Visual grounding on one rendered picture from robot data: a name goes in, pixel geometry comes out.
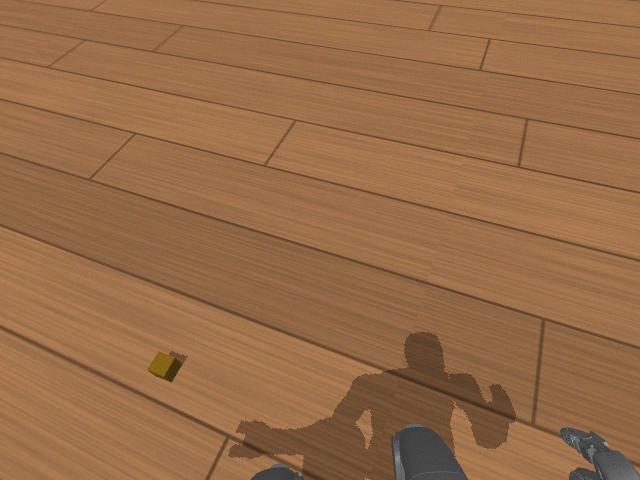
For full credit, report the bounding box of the cube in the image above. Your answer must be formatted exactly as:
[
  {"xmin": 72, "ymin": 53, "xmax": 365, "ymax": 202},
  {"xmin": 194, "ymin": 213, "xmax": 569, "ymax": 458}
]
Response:
[{"xmin": 147, "ymin": 351, "xmax": 182, "ymax": 383}]

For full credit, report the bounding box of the right robot hand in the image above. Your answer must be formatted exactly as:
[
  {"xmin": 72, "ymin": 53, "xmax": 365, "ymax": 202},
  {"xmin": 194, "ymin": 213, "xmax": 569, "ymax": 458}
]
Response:
[{"xmin": 560, "ymin": 428, "xmax": 640, "ymax": 480}]

